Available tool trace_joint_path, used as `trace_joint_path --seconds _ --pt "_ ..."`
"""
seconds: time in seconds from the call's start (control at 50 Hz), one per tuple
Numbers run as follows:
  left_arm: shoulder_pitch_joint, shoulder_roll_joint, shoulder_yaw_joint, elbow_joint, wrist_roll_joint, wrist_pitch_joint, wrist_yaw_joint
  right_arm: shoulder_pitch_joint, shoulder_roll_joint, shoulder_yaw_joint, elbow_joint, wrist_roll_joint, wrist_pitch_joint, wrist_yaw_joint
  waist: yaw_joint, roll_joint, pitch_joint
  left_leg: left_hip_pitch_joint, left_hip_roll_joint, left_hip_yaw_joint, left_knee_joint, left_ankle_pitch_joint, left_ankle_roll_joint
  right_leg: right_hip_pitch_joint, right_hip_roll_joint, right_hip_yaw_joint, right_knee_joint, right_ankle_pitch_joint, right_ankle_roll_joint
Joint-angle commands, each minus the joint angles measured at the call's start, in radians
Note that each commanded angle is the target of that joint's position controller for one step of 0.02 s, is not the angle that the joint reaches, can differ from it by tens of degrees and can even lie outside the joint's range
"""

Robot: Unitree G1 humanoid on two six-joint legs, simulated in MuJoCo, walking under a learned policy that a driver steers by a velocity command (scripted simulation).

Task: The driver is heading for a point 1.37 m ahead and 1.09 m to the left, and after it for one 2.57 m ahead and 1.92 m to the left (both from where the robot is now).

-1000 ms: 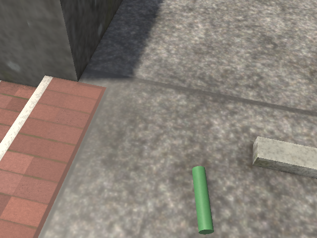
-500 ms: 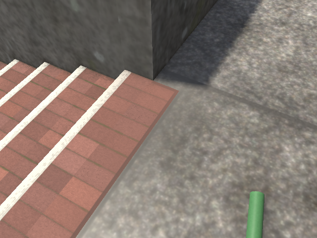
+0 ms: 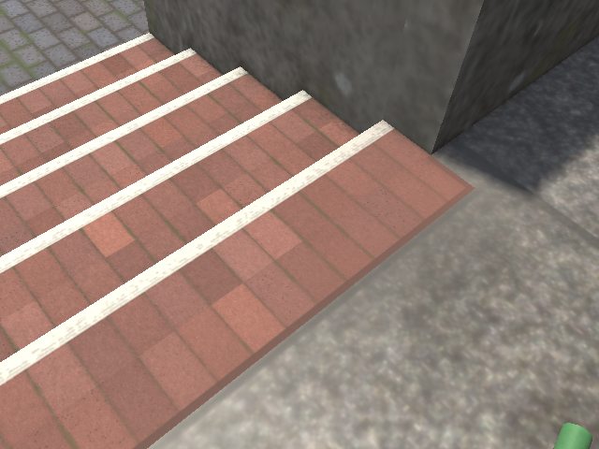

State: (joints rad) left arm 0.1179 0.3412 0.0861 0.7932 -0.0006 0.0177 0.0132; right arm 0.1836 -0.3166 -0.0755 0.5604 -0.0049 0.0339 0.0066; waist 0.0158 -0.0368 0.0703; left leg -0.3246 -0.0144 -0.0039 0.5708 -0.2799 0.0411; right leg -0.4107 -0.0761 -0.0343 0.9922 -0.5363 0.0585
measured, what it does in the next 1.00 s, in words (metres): steps on the spot, turning left: right foot, then left foot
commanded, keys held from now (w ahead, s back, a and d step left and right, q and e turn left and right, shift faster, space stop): q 1.00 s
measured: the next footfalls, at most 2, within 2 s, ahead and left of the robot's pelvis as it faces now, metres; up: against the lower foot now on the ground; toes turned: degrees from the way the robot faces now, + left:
right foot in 0.40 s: +0.09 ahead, -0.12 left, +0.00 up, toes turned +19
left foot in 0.82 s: -0.02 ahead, +0.13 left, +0.00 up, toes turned +31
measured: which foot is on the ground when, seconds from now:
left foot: down 0.00-0.40, up 0.42-0.80, down 0.82-1.00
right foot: up 0.00-0.38, down 0.40-0.82, up 0.84-1.00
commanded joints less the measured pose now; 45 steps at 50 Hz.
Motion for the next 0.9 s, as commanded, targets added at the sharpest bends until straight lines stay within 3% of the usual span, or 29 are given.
trace_joint_path --seconds 0.02,0.04,0.08,0.18,0.24,0.32,0.38,0.4,0.42,0.44,0.46,0.5,0.52,0.56,0.62,0.68,0.74,0.78,0.8,0.82,0.84,0.86,0.88,0.9 --pt "-0.049 0.111 0.028 -0.09 0.0 -0.014 0.016 0.013 -0.172 -0.05 -0.059 0.008 -0.041 -0.008 -0.026 0.149 -0.148 0.254 0.264 -0.333 -0.217 0.459 0.2 -0.258 0.008 0.102 0.192 0.056 -0.009" --pt "-0.033 0.116 0.031 -0.088 0.008 -0.011 0.018 -0.017 -0.165 -0.043 -0.064 0.015 -0.037 -0.013 -0.008 0.161 -0.14 0.209 0.24 -0.307 -0.221 0.471 0.187 -0.22 0.017 0.098 0.178 0.108 -0.003" --pt "-0.007 0.1 0.028 -0.083 0.006 -0.013 0.013 -0.025 -0.158 -0.037 -0.071 0.006 -0.034 -0.024 0.006 0.172 -0.165 0.187 0.214 -0.293 -0.229 0.471 0.19 -0.168 0.044 0.091 0.157 0.175 0.008" --pt "-0.045 0.062 0.013 -0.104 0.004 -0.017 0.011 -0.006 -0.177 -0.044 -0.065 0.009 -0.026 -0.037 -0.02 0.18 -0.157 0.195 0.194 -0.348 -0.218 0.333 0.193 -0.132 0.075 0.11 -0.096 0.192 0.028" --pt "-0.055 0.063 0.012 -0.113 -0.001 -0.023 0.002 -0.012 -0.187 -0.049 -0.067 0.008 -0.018 -0.033 -0.03 0.19 -0.144 0.148 0.186 -0.407 -0.209 0.254 0.196 -0.07 0.095 0.117 -0.198 0.171 0.021" --pt "-0.037 0.072 0.018 -0.125 -0.009 -0.039 -0.013 -0.031 -0.185 -0.049 -0.071 0.015 -0.009 -0.023 -0.029 0.205 -0.154 0.151 0.174 -0.498 -0.172 0.301 0.186 0.003 0.117 0.123 -0.322 0.153 -0.001" --pt "0.041 0.072 0.025 -0.11 -0.005 -0.052 -0.023 -0.071 -0.17 -0.044 -0.078 0.033 0.001 -0.028 0.024 0.189 -0.171 0.113 0.117 -0.503 -0.102 0.294 0.125 0.171 0.108 0.104 -0.594 0.345 -0.037" --pt "0.071 0.12 0.038 -0.109 0.007 -0.052 -0.018 -0.041 -0.134 -0.035 -0.077 0.03 0.001 -0.031 0.014 0.111 -0.196 0.023 0.064 -0.448 -0.014 0.129 0.069 0.294 -0.017 0.194 -0.641 0.435 -0.082" --pt "0.034 0.205 0.052 -0.122 0.021 -0.04 -0.01 0.031 -0.088 -0.024 -0.078 0.021 -0.002 -0.029 -0.057 -0.164 -0.171 -0.17 -0.101 -0.24 0.193 -0.237 -0.004 0.37 -0.226 0.416 -0.664 0.638 -0.206" --pt "0.046 0.175 0.047 -0.125 0.04 -0.042 -0.011 0.014 -0.17 -0.05 -0.082 0.014 -0.011 -0.033 -0.021 -0.223 -0.148 -0.259 -0.105 -0.162 0.431 -0.395 -0.057 0.3 -0.347 0.553 -0.693 0.69 -0.349" --pt "0.003 0.126 0.03 -0.144 0.033 -0.045 -0.004 0.027 -0.219 -0.069 -0.064 0.016 -0.011 -0.032 -0.035 -0.138 -0.127 -0.265 -0.052 -0.171 0.563 -0.329 -0.079 0.274 -0.323 0.48 -0.685 0.665 -0.348" --pt "-0.059 0.076 0.015 -0.158 0.01 -0.039 0.01 0.045 -0.186 -0.07 -0.025 0.021 0.007 -0.035 -0.047 -0.089 -0.092 -0.287 -0.034 -0.145 0.648 -0.208 -0.113 0.268 -0.202 0.302 -0.667 0.591 -0.266" --pt "-0.055 0.072 0.011 -0.158 0.004 -0.036 0.016 0.043 -0.159 -0.063 -0.024 0.024 0.014 -0.032 -0.036 -0.09 -0.082 -0.305 -0.029 -0.132 0.673 -0.172 -0.127 0.278 -0.187 0.258 -0.665 0.626 -0.266" --pt "-0.017 0.081 0.012 -0.152 0.011 -0.025 0.026 0.005 -0.118 -0.048 -0.041 0.033 0.015 -0.026 -0.011 -0.107 -0.083 -0.309 -0.015 -0.076 0.612 -0.132 -0.143 0.311 -0.16 0.181 -0.673 0.66 -0.272" --pt "0.033 0.111 0.024 -0.143 0.014 -0.011 0.03 -0.055 -0.089 -0.032 -0.071 0.028 0.013 -0.02 0.032 -0.128 -0.115 -0.3 0.027 -0.043 0.458 -0.137 -0.156 0.401 -0.195 0.152 -0.667 0.699 -0.292" --pt "0.012 0.149 0.038 -0.147 0.005 -0.003 0.018 -0.058 -0.077 -0.021 -0.08 0.023 0.013 -0.008 0.034 -0.141 -0.133 -0.171 0.049 0.008 0.3 -0.138 -0.14 0.358 -0.215 0.097 -0.665 0.723 -0.289" --pt "0.01 0.165 0.045 -0.142 -0.012 -0.005 0.005 -0.034 -0.095 -0.029 -0.078 0.027 0.021 0.002 0.023 -0.154 -0.134 -0.081 0.041 0.046 0.16 -0.105 -0.11 0.338 -0.235 0.072 -0.639 0.715 -0.271" --pt "-0.007 0.165 0.045 -0.138 -0.032 -0.009 0.001 0.013 -0.096 -0.036 -0.065 0.027 0.026 0.009 -0.016 -0.137 -0.137 0.02 0.023 0.072 -0.017 0.007 -0.066 0.314 -0.232 0.04 -0.574 0.679 -0.228" --pt "0.008 0.141 0.039 -0.128 -0.04 -0.013 -0.001 0.056 -0.107 -0.046 -0.049 0.025 0.026 0.005 -0.037 -0.108 -0.146 0.123 0.001 0.073 -0.125 0.096 -0.033 0.263 -0.207 0.002 -0.5 0.614 -0.18" --pt "0.068 0.094 0.027 -0.108 -0.023 -0.017 -0.006 0.099 -0.162 -0.067 -0.042 0.025 0.024 -0.005 -0.041 0.034 -0.167 0.285 0.054 -0.039 -0.191 0.308 0.011 0.131 -0.146 -0.079 -0.333 0.454 -0.099" --pt "0.065 0.015 -0.004 -0.158 0.045 -0.019 -0.012 0.114 -0.293 -0.09 -0.071 0.018 0.016 -0.022 -0.005 0.374 -0.178 0.444 0.342 -0.436 -0.161 0.744 0.153 -0.188 -0.004 -0.131 0.001 -0.13 0.006" --pt "-0.048 0.069 0.011 -0.186 0.025 -0.021 0.001 0.125 -0.261 -0.076 -0.08 -0.021 -0.012 -0.006 -0.093 0.29 -0.232 0.333 0.417 -0.531 -0.195 0.685 0.316 -0.249 0.056 0.044 0.173 -0.175 0.016" --pt "-0.072 0.102 0.022 -0.188 -0.001 -0.015 0.009 0.094 -0.227 -0.063 -0.067 -0.022 -0.033 0.001 -0.078 0.207 -0.184 0.297 0.361 -0.441 -0.215 0.585 0.29 -0.262 0.035 0.081 0.232 -0.101 0.004" --pt "-0.058 0.106 0.026 -0.18 -0.004 -0.012 0.014 0.046 -0.2 -0.057 -0.055 -0.004 -0.041 -0.003 -0.046 0.181 -0.144 0.261 0.302 -0.376 -0.219 0.488 0.234 -0.266 0.021 0.093 0.21 -0.008 -0.006"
